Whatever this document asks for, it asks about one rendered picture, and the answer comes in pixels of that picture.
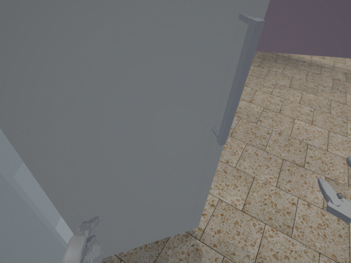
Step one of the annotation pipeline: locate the fridge door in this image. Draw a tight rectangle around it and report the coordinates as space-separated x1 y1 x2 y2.
0 0 270 258

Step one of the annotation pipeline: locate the handle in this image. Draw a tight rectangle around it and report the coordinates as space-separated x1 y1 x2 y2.
212 13 265 146

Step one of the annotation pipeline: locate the robot right hand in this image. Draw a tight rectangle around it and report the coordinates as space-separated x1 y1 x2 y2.
318 156 351 224

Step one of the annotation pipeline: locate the robot left hand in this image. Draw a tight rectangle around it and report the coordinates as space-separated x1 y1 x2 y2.
61 217 104 263

